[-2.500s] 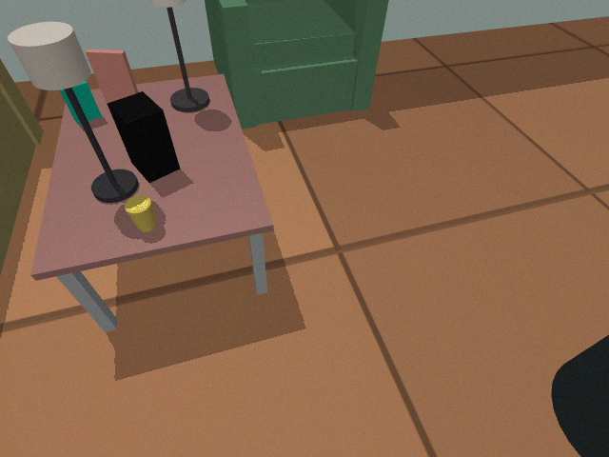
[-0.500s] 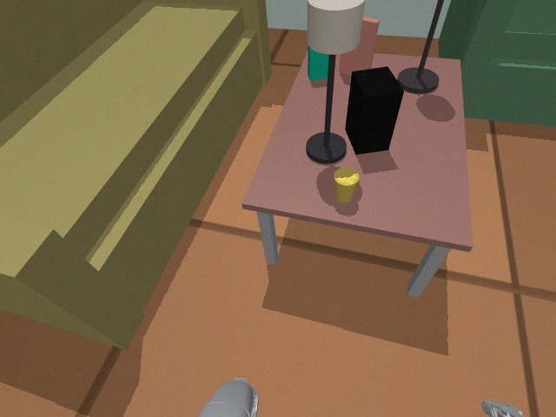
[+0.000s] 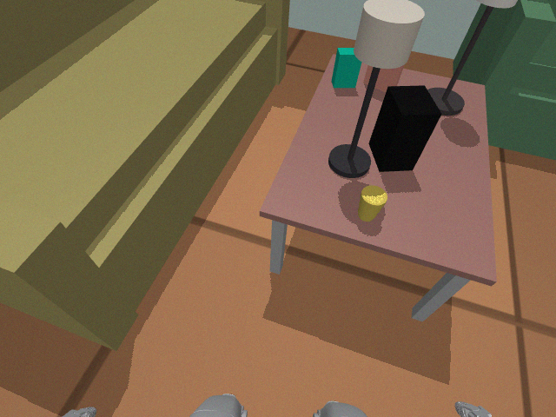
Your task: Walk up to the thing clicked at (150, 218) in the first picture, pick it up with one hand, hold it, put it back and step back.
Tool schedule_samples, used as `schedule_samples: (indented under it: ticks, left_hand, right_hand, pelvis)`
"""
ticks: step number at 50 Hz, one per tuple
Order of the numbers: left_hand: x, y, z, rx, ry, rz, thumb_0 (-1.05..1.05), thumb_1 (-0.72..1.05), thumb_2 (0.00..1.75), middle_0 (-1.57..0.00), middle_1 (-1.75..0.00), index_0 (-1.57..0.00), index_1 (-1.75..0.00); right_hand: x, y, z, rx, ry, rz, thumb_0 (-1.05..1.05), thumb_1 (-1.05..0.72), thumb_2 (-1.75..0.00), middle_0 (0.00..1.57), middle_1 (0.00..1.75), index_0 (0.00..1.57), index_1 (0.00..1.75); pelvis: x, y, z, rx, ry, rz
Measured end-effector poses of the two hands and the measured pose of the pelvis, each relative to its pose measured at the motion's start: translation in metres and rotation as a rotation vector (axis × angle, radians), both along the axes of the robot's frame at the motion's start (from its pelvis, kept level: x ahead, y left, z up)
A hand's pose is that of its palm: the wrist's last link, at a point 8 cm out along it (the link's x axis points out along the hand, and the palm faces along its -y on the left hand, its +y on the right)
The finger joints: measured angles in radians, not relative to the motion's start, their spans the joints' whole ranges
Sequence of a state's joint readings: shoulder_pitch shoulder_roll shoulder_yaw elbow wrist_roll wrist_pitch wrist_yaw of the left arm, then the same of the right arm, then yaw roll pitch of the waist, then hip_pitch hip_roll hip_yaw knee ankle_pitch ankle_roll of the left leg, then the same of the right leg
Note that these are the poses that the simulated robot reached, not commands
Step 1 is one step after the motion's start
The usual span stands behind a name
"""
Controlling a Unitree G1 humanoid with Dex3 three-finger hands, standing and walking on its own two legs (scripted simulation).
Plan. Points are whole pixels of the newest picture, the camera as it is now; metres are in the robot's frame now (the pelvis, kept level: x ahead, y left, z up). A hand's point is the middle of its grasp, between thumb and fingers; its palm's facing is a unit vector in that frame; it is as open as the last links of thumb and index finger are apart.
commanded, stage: walk up
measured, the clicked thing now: (370, 205) +0.67 -0.25 -0.27
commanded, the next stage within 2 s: stand in 0.96 s
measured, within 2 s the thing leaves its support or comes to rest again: neither
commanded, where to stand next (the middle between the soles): +0.05 -0.01 m, yaw -2 degrees
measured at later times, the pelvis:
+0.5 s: pelvis +0.00 -0.01 +0.03, yaw +1 degrees
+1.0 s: pelvis +0.01 -0.02 +0.04, yaw +2 degrees
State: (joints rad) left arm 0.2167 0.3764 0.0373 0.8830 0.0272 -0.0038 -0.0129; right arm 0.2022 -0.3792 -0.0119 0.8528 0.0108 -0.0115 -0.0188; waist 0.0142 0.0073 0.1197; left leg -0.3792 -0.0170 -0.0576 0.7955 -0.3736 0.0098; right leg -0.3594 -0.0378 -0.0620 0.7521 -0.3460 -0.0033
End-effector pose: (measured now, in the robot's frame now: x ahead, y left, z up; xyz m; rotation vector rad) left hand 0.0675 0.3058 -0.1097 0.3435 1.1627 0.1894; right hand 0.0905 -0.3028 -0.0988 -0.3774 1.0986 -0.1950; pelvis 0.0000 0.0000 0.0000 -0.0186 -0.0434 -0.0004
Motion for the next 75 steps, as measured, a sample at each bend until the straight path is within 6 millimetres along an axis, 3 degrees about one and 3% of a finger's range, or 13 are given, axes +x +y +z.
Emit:
schedule_samples:
  ticks: [12,27,41,75]
  left_hand:
    - [0.028,-0.004,0.014,-0.031,-0.045,0.009,0.01,0.9,0.89,-0.2,-0.3,-0.2,-0.3]
    - [0.011,-0.013,0.023,-0.041,0.023,0.065,0.01,0.9,0.89,-0.2,-0.3,-0.2,-0.3]
    - [0.004,-0.02,0.023,-0.052,0.05,0.104,0.01,0.9,0.89,-0.2,-0.3,-0.2,-0.3]
    - [0.026,-0.025,0.033,-0.017,0.049,0.056,0.01,0.9,0.89,-0.2,-0.3,-0.2,-0.3]
  right_hand:
    - [-0.006,0.002,0.01,0.005,0.05,0.022,0.01,-0.9,-0.89,0.2,0.3,0.21,0.3]
    - [0.01,-0.008,0.021,0.011,0.051,0.021,0.01,-0.9,-0.89,0.2,0.3,0.21,0.3]
    - [0.01,-0.007,0.02,0.022,0.083,0.013,0.01,-0.9,-0.89,0.2,0.3,0.21,0.3]
    - [0.01,-0.009,0.014,0.06,0.122,-0.029,0.01,-0.9,-0.89,0.2,0.3,0.21,0.3]
  pelvis:
    - [0.0,-0.002,0.016,0.011,0.0,0.01]
    - [0.003,-0.011,0.031,0.017,-0.002,0.02]
    - [0.008,-0.015,0.035,0.016,0.0,0.027]
    - [0.025,-0.019,0.039,0.023,0.002,0.009]
